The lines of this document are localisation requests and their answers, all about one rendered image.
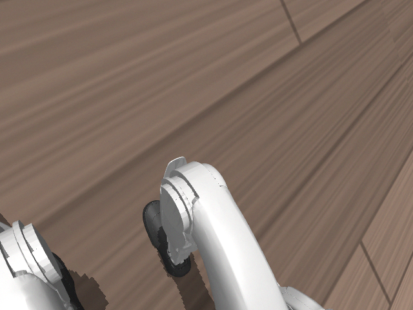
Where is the right robot hand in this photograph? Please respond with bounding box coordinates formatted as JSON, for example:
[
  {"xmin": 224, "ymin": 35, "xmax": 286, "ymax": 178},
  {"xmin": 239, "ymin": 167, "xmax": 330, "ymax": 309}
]
[{"xmin": 278, "ymin": 284, "xmax": 325, "ymax": 310}]

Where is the left robot foot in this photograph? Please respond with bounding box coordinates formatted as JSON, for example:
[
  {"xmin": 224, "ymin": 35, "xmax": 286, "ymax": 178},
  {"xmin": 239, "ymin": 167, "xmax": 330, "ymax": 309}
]
[{"xmin": 52, "ymin": 252, "xmax": 84, "ymax": 310}]

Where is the right robot foot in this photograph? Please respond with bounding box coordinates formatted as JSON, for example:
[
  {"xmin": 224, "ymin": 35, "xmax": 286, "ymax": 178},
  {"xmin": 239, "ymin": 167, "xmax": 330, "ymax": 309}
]
[{"xmin": 143, "ymin": 200, "xmax": 191, "ymax": 277}]

